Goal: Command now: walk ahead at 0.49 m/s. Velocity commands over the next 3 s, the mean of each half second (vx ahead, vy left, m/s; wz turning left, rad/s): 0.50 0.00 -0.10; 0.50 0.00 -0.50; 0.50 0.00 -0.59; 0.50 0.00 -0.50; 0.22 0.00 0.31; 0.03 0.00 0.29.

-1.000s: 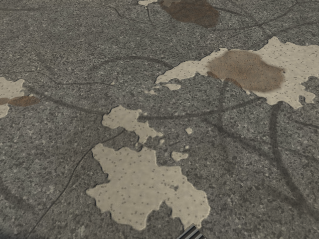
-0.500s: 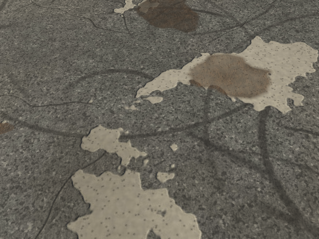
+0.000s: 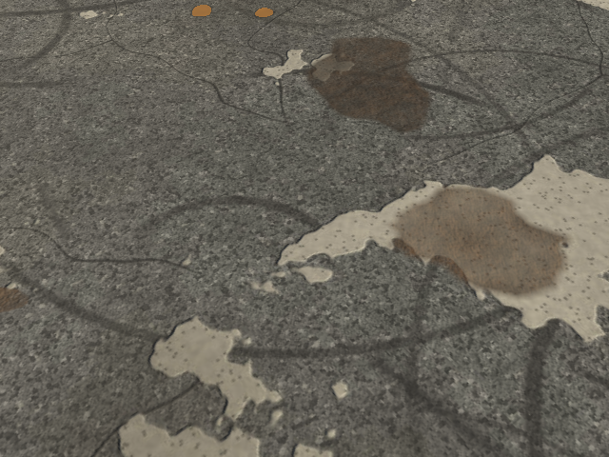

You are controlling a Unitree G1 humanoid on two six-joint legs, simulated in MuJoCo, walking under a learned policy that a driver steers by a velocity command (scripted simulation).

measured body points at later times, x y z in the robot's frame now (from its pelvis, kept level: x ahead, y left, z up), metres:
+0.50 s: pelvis +0.30 +0.05 +0.00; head +0.31 +0.05 +0.45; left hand +0.44 +0.31 -0.12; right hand +0.31 -0.21 -0.14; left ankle +0.28 +0.14 -0.75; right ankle +0.41 -0.13 -0.66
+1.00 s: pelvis +0.58 -0.06 +0.00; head +0.60 -0.08 +0.45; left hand +0.73 +0.18 -0.11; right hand +0.66 -0.37 -0.11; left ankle +0.71 +0.11 -0.67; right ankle +0.56 -0.12 -0.75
